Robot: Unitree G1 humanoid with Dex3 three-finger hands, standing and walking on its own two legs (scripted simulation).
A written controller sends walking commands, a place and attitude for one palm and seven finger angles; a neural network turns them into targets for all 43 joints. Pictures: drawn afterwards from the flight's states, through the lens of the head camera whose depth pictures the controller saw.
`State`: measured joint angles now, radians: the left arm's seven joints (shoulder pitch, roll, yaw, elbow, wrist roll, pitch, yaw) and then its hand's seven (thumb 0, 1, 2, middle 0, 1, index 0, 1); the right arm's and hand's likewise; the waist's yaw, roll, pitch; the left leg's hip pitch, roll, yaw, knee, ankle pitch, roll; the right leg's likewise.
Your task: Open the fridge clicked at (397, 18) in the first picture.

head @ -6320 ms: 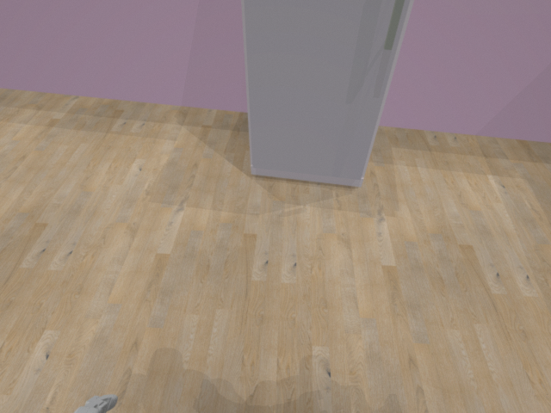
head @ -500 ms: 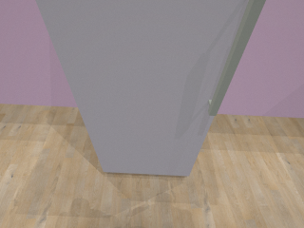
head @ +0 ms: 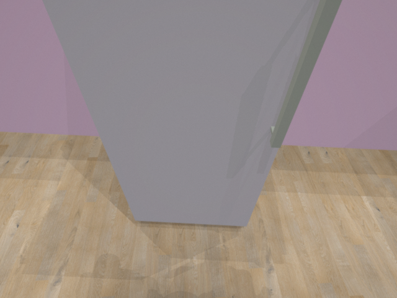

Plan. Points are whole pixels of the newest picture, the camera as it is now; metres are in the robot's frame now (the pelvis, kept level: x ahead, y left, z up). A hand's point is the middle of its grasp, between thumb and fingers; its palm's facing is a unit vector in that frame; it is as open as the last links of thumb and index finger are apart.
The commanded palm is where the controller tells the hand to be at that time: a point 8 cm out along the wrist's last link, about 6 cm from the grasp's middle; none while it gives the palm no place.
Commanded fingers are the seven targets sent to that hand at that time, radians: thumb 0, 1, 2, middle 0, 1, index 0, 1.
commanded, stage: raise the hand to about handle height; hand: right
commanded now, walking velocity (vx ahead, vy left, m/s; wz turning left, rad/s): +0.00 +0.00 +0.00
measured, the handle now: (294, 80) +0.53 -0.18 +0.18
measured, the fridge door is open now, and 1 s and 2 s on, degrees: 0 0 0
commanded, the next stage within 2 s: none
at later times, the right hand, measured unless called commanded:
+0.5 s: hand out of the picture +0.14 -0.21 -0.01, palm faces +0.08 +1.00 -0.06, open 9.4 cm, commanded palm +0.13 -0.27 +0.00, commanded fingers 0.00 -0.22 -0.61 0.25 0.74 0.25 0.74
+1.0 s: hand (363, 260) +0.19 -0.26 +0.05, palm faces +0.04 +1.00 -0.06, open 12.4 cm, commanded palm +0.17 -0.31 +0.07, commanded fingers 0.00 0.36 -0.36 0.29 1.11 0.29 1.11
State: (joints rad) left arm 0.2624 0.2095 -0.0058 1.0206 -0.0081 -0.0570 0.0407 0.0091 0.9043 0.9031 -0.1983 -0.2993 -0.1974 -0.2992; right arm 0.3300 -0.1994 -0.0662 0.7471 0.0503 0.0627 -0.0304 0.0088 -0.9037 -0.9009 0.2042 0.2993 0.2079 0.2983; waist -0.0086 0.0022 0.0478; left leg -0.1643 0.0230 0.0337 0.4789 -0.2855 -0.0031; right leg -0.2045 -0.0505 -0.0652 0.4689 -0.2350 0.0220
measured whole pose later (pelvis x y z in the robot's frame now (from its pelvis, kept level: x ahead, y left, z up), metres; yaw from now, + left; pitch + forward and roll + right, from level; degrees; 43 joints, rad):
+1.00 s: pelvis -0.03 -0.01 -0.03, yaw -2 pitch +3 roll +2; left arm 0.29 0.28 -0.02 0.59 -0.05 -0.27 0.10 0.02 0.90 0.90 -0.20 -0.30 -0.20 -0.30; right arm 0.25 -0.35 -0.33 0.06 0.35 -0.20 0.40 0.00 0.14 -0.46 0.28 0.96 0.28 0.96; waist -0.01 -0.02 -0.06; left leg -0.44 0.03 0.07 0.77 -0.39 -0.02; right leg -0.53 -0.05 -0.01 0.82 -0.35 0.00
